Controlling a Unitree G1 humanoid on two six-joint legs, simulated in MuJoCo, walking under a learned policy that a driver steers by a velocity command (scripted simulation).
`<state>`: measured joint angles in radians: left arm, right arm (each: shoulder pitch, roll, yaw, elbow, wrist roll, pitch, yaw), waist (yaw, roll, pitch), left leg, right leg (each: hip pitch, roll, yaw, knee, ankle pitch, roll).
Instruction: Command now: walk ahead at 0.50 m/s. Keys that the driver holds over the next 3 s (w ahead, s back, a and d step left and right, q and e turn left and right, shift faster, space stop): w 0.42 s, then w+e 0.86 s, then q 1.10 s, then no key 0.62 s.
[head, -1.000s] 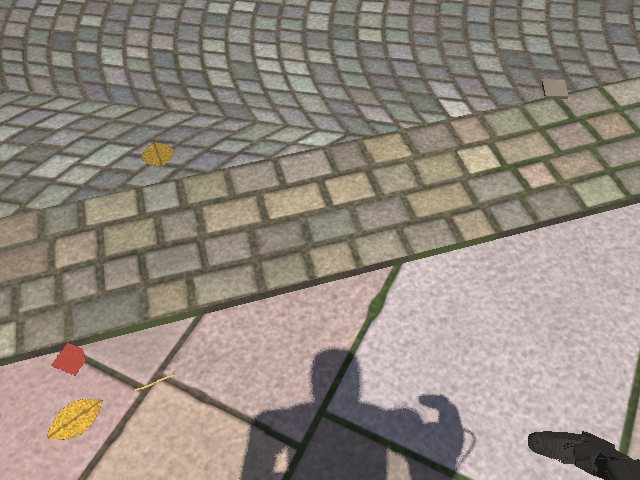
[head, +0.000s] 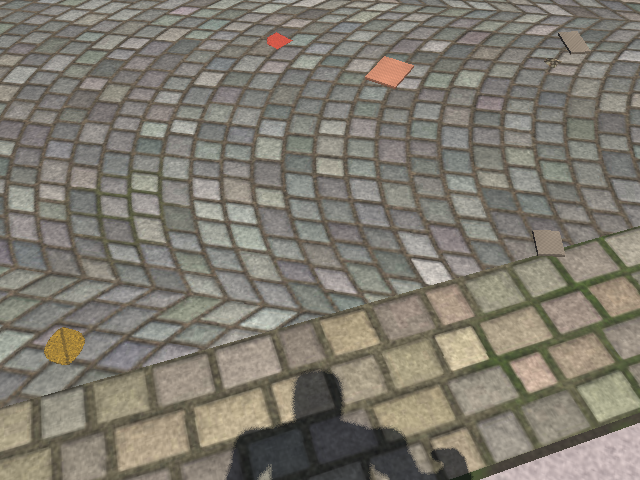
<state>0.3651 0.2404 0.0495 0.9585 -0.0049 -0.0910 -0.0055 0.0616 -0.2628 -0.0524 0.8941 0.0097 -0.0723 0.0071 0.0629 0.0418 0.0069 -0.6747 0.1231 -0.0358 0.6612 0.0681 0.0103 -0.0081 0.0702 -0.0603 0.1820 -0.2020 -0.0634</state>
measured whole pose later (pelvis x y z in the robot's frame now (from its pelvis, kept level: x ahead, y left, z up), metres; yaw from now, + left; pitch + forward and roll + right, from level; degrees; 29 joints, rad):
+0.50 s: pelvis +0.28 +0.06 +0.00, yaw +0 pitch +1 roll +1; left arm 0.12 0.28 0.07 0.87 -0.01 -0.07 0.01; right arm 0.33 -0.24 -0.05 0.99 0.00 -0.09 0.01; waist -0.06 -0.04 0.00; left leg -0.07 -0.07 0.07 0.21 -0.17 0.07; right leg -0.69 -0.14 0.04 0.82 -0.03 -0.01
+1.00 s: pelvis +0.56 -0.02 +0.00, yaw -16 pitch +2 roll +0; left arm 0.31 0.26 0.07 0.81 -0.01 -0.06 -0.01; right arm 0.09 -0.29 -0.06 0.83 -0.01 -0.10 -0.01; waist 0.04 0.03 0.03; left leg -0.65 0.11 -0.08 0.89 -0.17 -0.04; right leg -0.20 0.11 0.07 0.33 -0.16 -0.10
